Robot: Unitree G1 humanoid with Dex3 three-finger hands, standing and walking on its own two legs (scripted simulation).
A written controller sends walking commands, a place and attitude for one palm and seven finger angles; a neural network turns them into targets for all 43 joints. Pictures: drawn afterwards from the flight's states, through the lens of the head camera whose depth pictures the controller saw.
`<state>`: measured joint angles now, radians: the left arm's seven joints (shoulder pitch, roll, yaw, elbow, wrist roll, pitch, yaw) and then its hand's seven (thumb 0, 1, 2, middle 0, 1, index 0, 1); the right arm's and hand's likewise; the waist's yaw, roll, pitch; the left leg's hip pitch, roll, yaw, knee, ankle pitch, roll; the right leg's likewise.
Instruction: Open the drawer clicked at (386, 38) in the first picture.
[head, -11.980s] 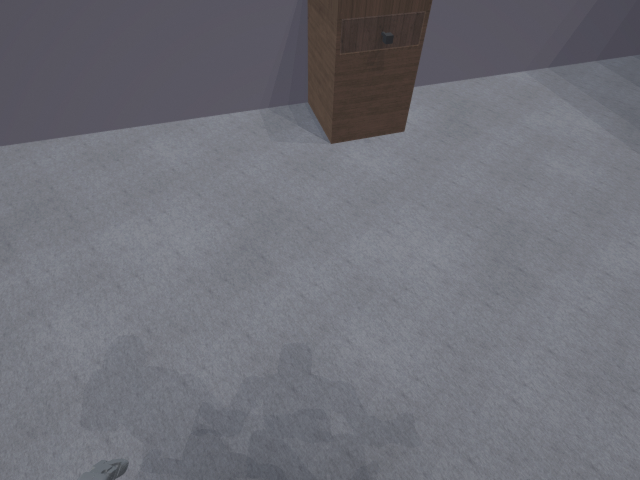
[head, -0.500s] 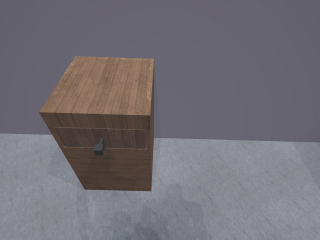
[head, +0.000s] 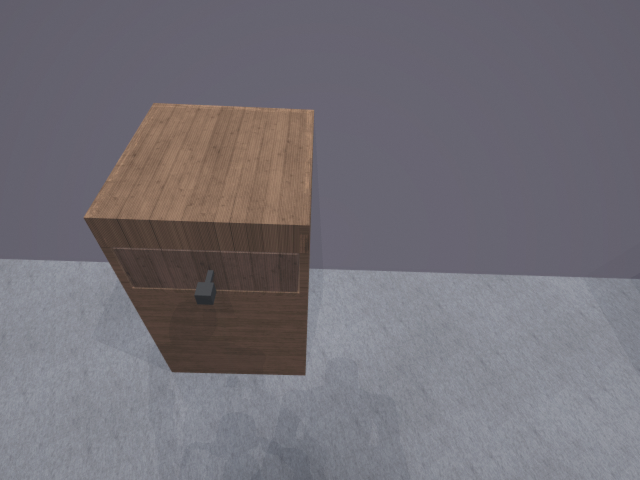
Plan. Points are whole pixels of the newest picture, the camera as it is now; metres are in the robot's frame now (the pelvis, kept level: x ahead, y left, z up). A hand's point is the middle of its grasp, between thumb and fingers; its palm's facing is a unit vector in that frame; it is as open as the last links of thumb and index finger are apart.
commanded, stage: come to a stop and stand still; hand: left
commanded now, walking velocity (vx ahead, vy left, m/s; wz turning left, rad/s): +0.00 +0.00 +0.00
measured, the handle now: (207, 286) +0.53 +0.27 -0.23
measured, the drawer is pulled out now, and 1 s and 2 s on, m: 0.00 0.00 0.00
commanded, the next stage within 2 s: look again from close up in 0.12 s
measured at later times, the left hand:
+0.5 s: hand out of the picture -0.03 +0.17 -0.18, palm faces +0.02 -0.99 -0.14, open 7.4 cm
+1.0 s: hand out of the picture +0.09 +0.21 -0.12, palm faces -0.11 -0.85 -0.52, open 7.4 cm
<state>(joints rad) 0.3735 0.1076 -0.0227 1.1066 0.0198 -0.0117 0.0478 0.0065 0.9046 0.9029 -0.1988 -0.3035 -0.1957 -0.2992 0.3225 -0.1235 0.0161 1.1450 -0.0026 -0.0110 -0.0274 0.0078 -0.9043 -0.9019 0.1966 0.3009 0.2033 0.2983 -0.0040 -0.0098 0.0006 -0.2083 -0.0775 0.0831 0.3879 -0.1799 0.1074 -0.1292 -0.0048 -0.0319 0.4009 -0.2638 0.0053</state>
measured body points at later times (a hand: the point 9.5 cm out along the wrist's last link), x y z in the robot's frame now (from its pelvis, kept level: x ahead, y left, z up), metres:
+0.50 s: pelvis +0.01 +0.02 +0.00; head +0.02 +0.04 +0.45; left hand -0.03 +0.22 -0.17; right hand +0.00 -0.19 -0.16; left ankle +0.02 +0.05 -0.74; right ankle -0.03 -0.12 -0.74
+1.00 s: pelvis +0.01 +0.01 -0.01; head +0.02 +0.01 +0.44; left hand +0.09 +0.26 -0.08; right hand +0.03 -0.23 -0.14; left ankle +0.02 +0.05 -0.74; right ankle -0.02 -0.11 -0.73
